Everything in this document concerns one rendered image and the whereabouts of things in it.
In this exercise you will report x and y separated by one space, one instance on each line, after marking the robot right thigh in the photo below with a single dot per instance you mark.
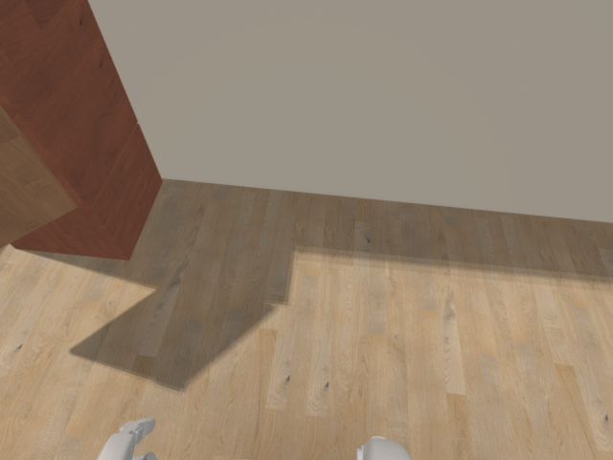
381 449

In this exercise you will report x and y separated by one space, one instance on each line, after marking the left robot hand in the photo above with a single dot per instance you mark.
121 446

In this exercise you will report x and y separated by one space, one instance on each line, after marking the cupboard door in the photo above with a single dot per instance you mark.
30 195

